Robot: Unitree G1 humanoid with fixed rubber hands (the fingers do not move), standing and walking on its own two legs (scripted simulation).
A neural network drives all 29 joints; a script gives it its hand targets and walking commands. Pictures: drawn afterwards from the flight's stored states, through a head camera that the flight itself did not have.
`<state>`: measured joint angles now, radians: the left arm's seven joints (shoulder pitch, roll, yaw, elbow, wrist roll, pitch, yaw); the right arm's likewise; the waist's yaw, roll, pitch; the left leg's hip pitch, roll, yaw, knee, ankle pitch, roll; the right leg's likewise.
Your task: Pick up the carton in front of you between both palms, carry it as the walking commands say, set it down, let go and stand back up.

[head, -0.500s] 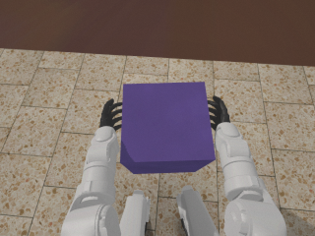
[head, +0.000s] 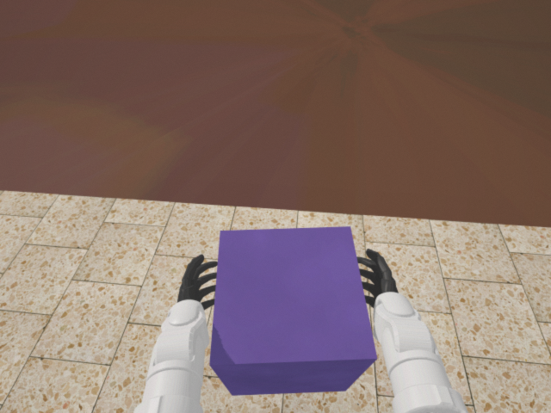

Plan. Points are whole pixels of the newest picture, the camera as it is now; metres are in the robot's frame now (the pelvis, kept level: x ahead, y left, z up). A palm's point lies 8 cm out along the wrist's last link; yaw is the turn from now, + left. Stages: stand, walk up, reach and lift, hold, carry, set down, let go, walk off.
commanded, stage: reach and lift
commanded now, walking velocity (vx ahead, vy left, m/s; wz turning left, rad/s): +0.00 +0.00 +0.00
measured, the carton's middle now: (287, 316) +0.31 +0.00 -0.09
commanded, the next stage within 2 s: hold in 1.24 s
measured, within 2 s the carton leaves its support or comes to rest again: neither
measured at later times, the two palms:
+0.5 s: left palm (173, 298) +0.29 +0.15 +0.06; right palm (399, 290) +0.29 -0.15 +0.06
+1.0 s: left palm (172, 288) +0.30 +0.15 +0.07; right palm (399, 279) +0.30 -0.15 +0.07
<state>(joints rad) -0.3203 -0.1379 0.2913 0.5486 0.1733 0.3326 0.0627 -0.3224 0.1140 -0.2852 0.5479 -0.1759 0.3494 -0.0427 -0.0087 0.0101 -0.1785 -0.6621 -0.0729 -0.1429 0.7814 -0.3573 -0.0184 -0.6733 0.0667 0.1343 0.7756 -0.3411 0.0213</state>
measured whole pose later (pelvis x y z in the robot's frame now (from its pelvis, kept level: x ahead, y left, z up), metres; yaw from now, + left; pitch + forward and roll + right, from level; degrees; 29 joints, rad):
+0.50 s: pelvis -0.01 +0.00 +0.03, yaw +0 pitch -3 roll +0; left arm -0.32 -0.16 0.31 0.41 0.29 0.60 -0.01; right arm -0.32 0.16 -0.30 0.40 -0.29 0.62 0.00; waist 0.00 0.00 -0.02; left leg -0.19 -0.05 -0.15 0.48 -0.24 -0.01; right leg -0.20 0.05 0.14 0.48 -0.22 0.02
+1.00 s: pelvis +0.01 +0.00 +0.04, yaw +0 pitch -4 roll +0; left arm -0.27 -0.15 0.25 0.32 0.28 0.65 -0.01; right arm -0.26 0.15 -0.24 0.31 -0.27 0.67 0.00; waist 0.00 0.00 -0.01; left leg -0.11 -0.04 -0.14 0.40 -0.22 -0.01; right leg -0.12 0.04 0.13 0.39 -0.20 0.01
